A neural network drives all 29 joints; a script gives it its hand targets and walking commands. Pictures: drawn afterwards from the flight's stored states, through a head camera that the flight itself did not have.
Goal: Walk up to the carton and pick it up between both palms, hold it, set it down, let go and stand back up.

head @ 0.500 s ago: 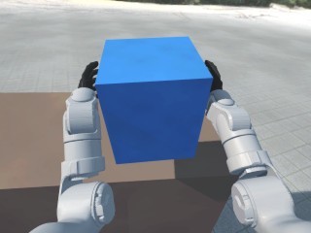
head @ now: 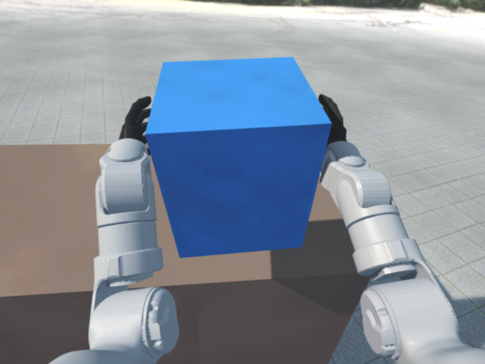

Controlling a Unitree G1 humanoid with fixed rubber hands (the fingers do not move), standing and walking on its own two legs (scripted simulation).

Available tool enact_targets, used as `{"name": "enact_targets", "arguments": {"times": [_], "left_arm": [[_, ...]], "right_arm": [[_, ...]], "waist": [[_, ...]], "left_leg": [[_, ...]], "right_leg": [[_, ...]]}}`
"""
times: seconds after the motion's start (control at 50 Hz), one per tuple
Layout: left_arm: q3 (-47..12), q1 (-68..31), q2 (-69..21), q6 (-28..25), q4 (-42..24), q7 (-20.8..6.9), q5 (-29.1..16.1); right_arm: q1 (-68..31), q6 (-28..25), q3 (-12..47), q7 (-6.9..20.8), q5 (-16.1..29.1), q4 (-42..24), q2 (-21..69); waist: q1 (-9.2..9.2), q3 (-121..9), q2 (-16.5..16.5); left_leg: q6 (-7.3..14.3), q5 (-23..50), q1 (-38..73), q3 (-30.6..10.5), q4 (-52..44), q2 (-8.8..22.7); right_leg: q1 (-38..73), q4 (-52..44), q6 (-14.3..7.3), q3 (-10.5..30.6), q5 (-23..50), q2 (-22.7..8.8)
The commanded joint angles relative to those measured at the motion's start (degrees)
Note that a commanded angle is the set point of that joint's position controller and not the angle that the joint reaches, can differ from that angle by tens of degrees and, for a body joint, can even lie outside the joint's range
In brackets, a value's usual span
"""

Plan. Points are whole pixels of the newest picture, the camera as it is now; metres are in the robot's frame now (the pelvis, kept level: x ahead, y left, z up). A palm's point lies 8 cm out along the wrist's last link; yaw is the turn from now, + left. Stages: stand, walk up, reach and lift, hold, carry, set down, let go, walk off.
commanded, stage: hold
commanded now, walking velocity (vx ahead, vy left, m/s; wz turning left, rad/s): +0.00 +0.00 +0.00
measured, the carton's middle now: (235, 158) +0.37 +0.01 +0.22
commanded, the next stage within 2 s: set down in 1.96 s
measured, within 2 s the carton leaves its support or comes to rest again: neither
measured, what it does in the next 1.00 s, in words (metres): stands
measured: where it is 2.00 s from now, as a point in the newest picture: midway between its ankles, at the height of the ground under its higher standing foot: outside the picture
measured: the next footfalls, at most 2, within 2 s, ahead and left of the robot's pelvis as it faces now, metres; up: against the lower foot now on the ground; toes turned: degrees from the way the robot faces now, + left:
none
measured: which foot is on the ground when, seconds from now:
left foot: down 0.00-1.00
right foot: down 0.00-1.00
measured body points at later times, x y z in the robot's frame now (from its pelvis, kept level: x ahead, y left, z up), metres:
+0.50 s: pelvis -0.01 +0.00 +0.00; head -0.09 +0.03 +0.44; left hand +0.36 +0.17 +0.26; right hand +0.37 -0.13 +0.26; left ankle +0.04 +0.12 -0.75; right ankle +0.00 -0.11 -0.75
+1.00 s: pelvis +0.00 +0.00 +0.00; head -0.08 +0.03 +0.44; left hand +0.37 +0.17 +0.25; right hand +0.37 -0.14 +0.26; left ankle +0.04 +0.12 -0.75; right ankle +0.00 -0.11 -0.75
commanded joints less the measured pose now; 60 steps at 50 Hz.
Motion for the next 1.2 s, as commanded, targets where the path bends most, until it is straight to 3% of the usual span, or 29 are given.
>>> {"name": "enact_targets", "arguments": {"times": [0.0,0.04,0.16,0.2,0.26,0.28,0.3,0.34,0.38,0.4,0.42,0.46,0.48,0.5,0.58,0.68,0.7,0.72,0.76,0.78,0.8,0.86,0.88,0.92,0.96,0.98,1.04,1.06,1.18], "left_arm": [[-23.91,-34.34,-27.19,-3.18,-2.86,-7.61,-10.82],[-22.21,-33.08,-26.81,-2.83,-1.7,-7.72,-9.94],[-22.25,-36.39,-26.17,-3.63,-0.75,-8.08,-10.07],[-20.72,-34.51,-25.59,-3.46,1.45,-8.15,-9.14],[-22.0,-35.65,-27.68,-3.68,1.11,-7.79,-10.24],[-22.86,-34.83,-28.19,-3.74,-0.05,-7.89,-11.39],[-22.59,-35.2,-26.41,-4.04,-1.27,-7.96,-11.29],[-23.28,-35.69,-27.37,-4.31,-0.08,-7.79,-11.17],[-21.05,-33.79,-26.26,-3.82,-1.25,-7.89,-8.84],[-21.97,-34.97,-26.81,-3.56,-0.79,-7.96,-8.97],[-21.44,-36.16,-26.52,-3.22,0.65,-8.27,-9.15],[-21.56,-36.89,-26.83,-3.79,0.55,-7.75,-9.75],[-22.31,-36.99,-27.06,-4.43,-1.03,-7.47,-11.0],[-23.23,-38.01,-27.41,-4.67,-0.47,-7.2,-11.17],[-22.8,-34.51,-27.17,-3.99,0.83,-7.52,-10.74],[-21.2,-36.26,-26.67,-4.21,0.81,-7.49,-9.87],[-21.98,-37.41,-27.41,-4.27,1.55,-7.45,-10.3],[-22.12,-37.06,-27.3,-4.34,0.71,-7.31,-10.79],[-23.14,-35.11,-27.65,-4.25,0.72,-7.11,-11.29],[-21.13,-34.99,-27.06,-4.48,-0.46,-7.22,-10.42],[-21.86,-34.06,-26.96,-4.24,-0.7,-7.37,-10.63],[-20.65,-33.68,-26.39,-3.65,-0.27,-8.15,-9.81],[-22.71,-34.62,-26.55,-3.71,-3.21,-8.15,-10.18],[-23.6,-35.84,-27.36,-3.76,-3.63,-7.61,-10.7],[-24.82,-34.61,-27.59,-3.66,-3.42,-7.42,-11.03],[-24.5,-34.19,-27.54,-3.55,-4.98,-7.54,-10.67],[-22.67,-34.48,-26.81,-3.12,-1.1,-7.73,-9.36],[-22.8,-34.79,-26.77,-3.34,-1.81,-7.71,-9.55],[-24.65,-32.8,-28.04,-3.43,-3.16,-7.31,-10.7]], "right_arm": [[-43.21,-1.81,17.53,6.19,5.58,-15.5,29.46],[-43.63,-2.07,17.55,6.27,4.96,-16.25,29.29],[-43.4,-2.03,15.21,6.6,4.06,-11.92,29.61],[-43.97,-2.05,15.99,6.7,4.06,-11.75,29.61],[-45.43,-2.71,14.89,6.82,3.64,-11.83,29.51],[-45.16,-3.24,16.1,6.54,4.07,-15.0,29.5],[-44.4,-3.03,16.57,6.39,4.26,-14.98,30.51],[-43.57,-2.56,16.08,6.43,3.63,-12.57,29.66],[-41.73,-2.31,16.69,6.61,4.68,-11.74,30.05],[-41.06,-1.97,15.23,6.75,3.98,-9.87,28.56],[-41.84,-2.02,13.47,6.89,3.55,-8.36,28.13],[-46.5,-3.24,15.15,7.4,4.24,-12.15,29.97],[-45.99,-3.5,15.61,7.29,4.21,-13.27,31.28],[-45.56,-3.44,14.73,7.31,3.71,-11.58,30.38],[-43.67,-3.04,15.39,6.76,3.65,-12.0,29.76],[-44.82,-3.11,14.78,7.39,3.88,-10.48,29.56],[-45.29,-3.26,14.48,7.36,3.32,-9.83,29.89],[-46.95,-3.79,14.99,7.22,3.52,-12.87,30.6],[-45.34,-3.52,15.79,6.79,3.79,-13.43,29.84],[-45.04,-3.35,17.35,6.6,4.9,-13.23,31.62],[-42.19,-2.83,15.95,6.26,4.31,-12.26,30.28],[-42.98,-2.51,16.88,5.69,4.65,-13.22,30.25],[-41.39,-2.62,16.51,5.78,4.87,-13.4,29.69],[-43.94,-3.1,17.75,5.97,6.0,-15.77,29.95],[-42.5,-2.64,16.78,5.98,5.12,-14.86,28.9],[-41.39,-2.57,17.08,6.2,5.6,-15.36,29.32],[-42.94,-2.35,15.73,6.67,4.73,-12.58,28.54],[-43.91,-2.61,16.38,6.74,4.44,-13.81,29.1],[-41.82,-2.63,17.8,6.37,5.4,-15.24,28.91]], "waist": [[-0.45,-14.43,4.88],[0.93,-14.12,3.82],[-0.27,-12.83,4.75],[0.57,-11.76,4.04],[-0.53,-13.41,3.87],[-0.88,-15.32,3.93],[-0.12,-15.41,3.48],[-1.46,-15.04,3.65],[1.03,-13.42,4.89],[0.17,-11.83,6.57],[-0.88,-10.77,5.37],[1.0,-12.74,4.28],[0.58,-15.53,3.58],[-0.51,-14.78,5.03],[-1.08,-14.36,4.52],[0.99,-13.16,4.86],[-0.17,-13.06,5.31],[0.44,-15.28,4.72],[-0.33,-15.59,4.47],[1.26,-15.9,2.93],[-0.46,-14.34,3.47],[-0.13,-13.9,2.83],[-0.81,-15.57,4.85],[-0.2,-16.14,5.46],[-1.35,-15.0,5.81],[-0.62,-15.56,6.35],[-0.18,-12.41,5.57],[0.16,-12.57,3.94],[-0.6,-15.5,5.05]], "left_leg": [[-0.39,8.55,5.85,1.51,-2.16,-2.53],[0.23,7.77,5.62,1.74,-2.49,-2.44],[0.29,4.26,3.98,1.83,-3.22,-2.54],[0.71,4.6,4.09,2.04,-3.31,-2.53],[0.26,5.05,4.38,1.67,-3.25,-2.45],[0.05,7.46,5.21,1.52,-2.52,-2.39],[0.23,7.25,4.82,2.01,-2.34,-2.61],[0.24,6.89,5.17,1.53,-2.32,-2.72],[0.52,6.66,5.27,2.13,-3.02,-2.33],[-0.29,5.98,4.51,1.84,-3.35,-2.4],[-0.02,3.05,3.17,1.93,-3.63,-2.67],[0.6,2.78,2.7,2.22,-3.87,-2.4],[0.69,4.83,3.98,2.21,-3.4,-2.32],[0.11,3.95,4.16,1.67,-3.27,-2.28],[0.23,5.58,4.71,1.77,-2.65,-2.51],[0.41,3.84,3.61,2.01,-3.6,-2.24],[0.34,3.0,3.46,2.05,-3.57,-2.38],[0.46,4.07,3.77,2.08,-3.26,-2.44],[0.22,7.4,5.22,1.76,-2.45,-2.57],[0.77,8.96,5.91,2.06,-2.14,-2.84],[0.15,9.22,6.24,1.59,-2.0,-2.75],[0.87,7.83,6.42,1.93,-2.19,-3.0],[0.19,8.95,6.58,2.07,-2.11,-2.75],[-0.27,10.41,6.76,1.78,-1.44,-2.76],[-0.84,9.76,6.49,1.17,-1.63,-2.57],[-0.88,10.65,6.91,1.46,-1.61,-2.31],[-0.11,5.32,5.32,1.73,-3.27,-2.12],[0.09,6.01,4.68,1.74,-3.38,-2.22],[-0.78,12.03,6.67,1.29,-1.51,-2.22]], "right_leg": [[-3.1,-2.64,2.88,-1.47,10.81,2.66],[-2.86,-3.07,2.51,-1.37,9.74,2.59],[-3.88,-3.24,2.54,-1.38,6.5,2.08],[-3.87,-3.67,2.64,-1.27,6.75,1.97],[-3.97,-3.31,2.44,-1.72,6.47,2.52],[-2.86,-3.13,2.39,-1.54,9.54,2.28],[-2.67,-2.88,2.69,-1.54,9.7,2.09],[-3.32,-3.17,2.98,-1.4,9.5,2.22],[-3.09,-3.04,2.4,-1.26,8.82,2.14],[-3.84,-3.08,1.93,-1.47,7.45,2.37],[-4.36,-3.73,2.05,-1.53,3.89,2.12],[-4.06,-3.54,2.11,-1.68,2.6,2.54],[-3.37,-3.08,2.51,-1.75,5.03,2.46],[-4.35,-3.08,2.31,-1.88,4.68,2.37],[-3.26,-3.08,2.62,-1.33,7.8,2.09],[-4.2,-3.17,1.99,-1.63,4.05,2.33],[-4.53,-3.38,1.96,-1.83,3.82,2.26],[-3.87,-3.42,2.17,-1.74,4.44,2.12],[-3.46,-2.91,2.76,-1.49,9.38,2.27],[-2.51,-2.93,3.06,-1.26,11.29,1.96],[-3.46,-2.92,3.19,-1.43,11.98,2.05],[-2.86,-3.21,3.98,-1.08,12.38,1.35],[-2.0,-2.58,3.27,-1.31,12.31,1.89],[-2.65,-2.57,2.98,-1.52,12.35,2.31],[-2.69,-2.64,2.65,-1.59,12.34,2.37],[-2.64,-2.38,2.45,-1.57,12.9,2.45],[-3.87,-3.64,2.13,-1.47,5.87,2.48],[-3.13,-3.34,2.24,-1.76,7.39,2.66],[-1.6,-2.3,2.52,-1.65,13.78,3.01]]}}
